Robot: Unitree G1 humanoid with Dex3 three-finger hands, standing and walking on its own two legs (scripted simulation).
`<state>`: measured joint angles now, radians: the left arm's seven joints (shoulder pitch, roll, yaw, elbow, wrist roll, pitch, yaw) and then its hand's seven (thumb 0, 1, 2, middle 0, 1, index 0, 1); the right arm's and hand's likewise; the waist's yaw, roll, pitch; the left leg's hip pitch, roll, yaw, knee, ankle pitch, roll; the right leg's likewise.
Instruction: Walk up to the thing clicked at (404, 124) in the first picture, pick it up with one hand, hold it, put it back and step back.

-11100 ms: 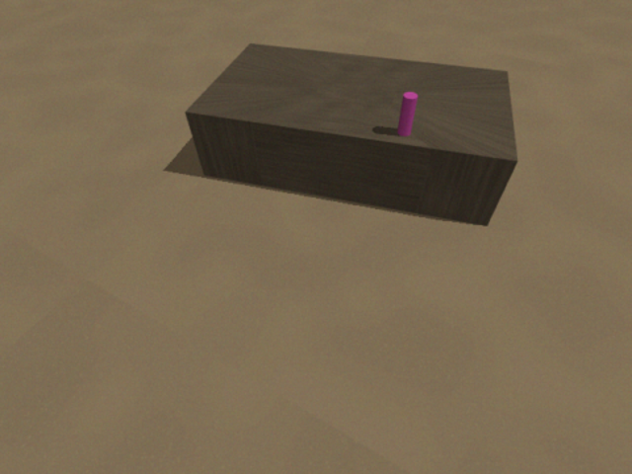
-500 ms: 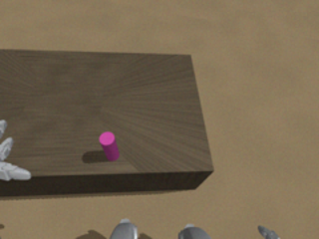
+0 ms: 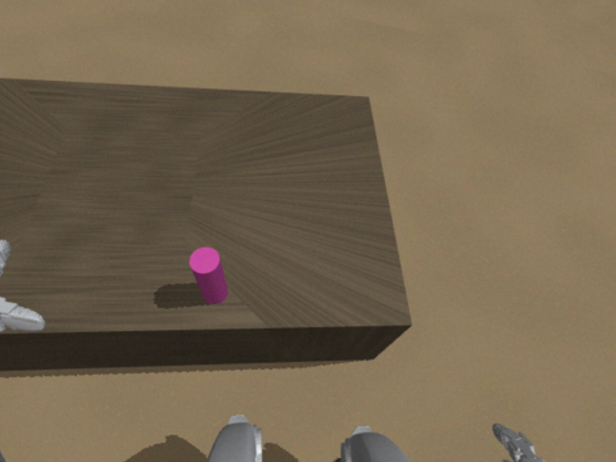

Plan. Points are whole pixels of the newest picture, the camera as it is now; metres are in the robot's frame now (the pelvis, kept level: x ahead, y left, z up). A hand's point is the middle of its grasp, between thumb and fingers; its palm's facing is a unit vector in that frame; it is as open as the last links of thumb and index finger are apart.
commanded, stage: go down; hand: left
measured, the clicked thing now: (210, 277) +0.47 +0.18 -0.27
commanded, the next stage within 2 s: none
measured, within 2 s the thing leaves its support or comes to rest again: neither
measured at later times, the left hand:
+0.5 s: hand (12, 261) +0.37 +0.37 +0.00, palm faces +0.15 -0.98 -0.08, open 17.3 cm
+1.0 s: hand (8, 247) +0.39 +0.38 +0.01, palm faces +0.14 -0.99 -0.07, open 17.3 cm
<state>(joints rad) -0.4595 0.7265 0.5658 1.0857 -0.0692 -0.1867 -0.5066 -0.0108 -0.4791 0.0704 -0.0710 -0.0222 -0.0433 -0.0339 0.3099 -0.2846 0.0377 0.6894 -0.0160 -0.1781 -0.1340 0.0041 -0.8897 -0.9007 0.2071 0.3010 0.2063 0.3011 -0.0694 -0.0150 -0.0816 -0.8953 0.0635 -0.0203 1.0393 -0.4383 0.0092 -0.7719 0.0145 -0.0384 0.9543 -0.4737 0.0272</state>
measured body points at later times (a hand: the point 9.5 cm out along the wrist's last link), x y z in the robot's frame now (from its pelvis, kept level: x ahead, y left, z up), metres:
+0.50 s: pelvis +0.00 +0.00 -0.01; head +0.12 +0.05 +0.42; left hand +0.36 +0.42 +0.01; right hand +0.07 -0.28 -0.10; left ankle +0.03 +0.11 -0.67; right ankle -0.01 -0.14 -0.67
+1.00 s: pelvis +0.00 +0.01 -0.02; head +0.13 +0.06 +0.41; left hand +0.38 +0.43 +0.01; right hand +0.06 -0.27 -0.11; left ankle +0.03 +0.11 -0.67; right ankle -0.01 -0.14 -0.67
